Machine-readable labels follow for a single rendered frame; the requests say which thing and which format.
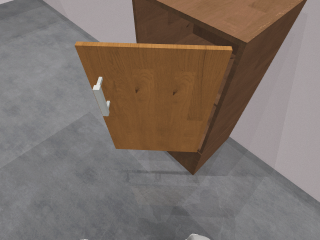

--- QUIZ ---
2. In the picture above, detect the handle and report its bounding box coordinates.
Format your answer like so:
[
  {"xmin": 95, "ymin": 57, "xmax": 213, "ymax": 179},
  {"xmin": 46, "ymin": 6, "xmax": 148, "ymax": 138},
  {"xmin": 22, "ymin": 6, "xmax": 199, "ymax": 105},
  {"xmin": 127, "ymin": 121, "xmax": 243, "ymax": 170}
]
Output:
[{"xmin": 92, "ymin": 76, "xmax": 111, "ymax": 116}]

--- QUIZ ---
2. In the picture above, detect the cupboard door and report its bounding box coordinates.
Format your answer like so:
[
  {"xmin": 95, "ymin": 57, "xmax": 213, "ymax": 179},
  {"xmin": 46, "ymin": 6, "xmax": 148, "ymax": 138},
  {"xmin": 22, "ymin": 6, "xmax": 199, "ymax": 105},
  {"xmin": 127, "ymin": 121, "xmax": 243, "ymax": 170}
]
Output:
[{"xmin": 74, "ymin": 41, "xmax": 233, "ymax": 152}]

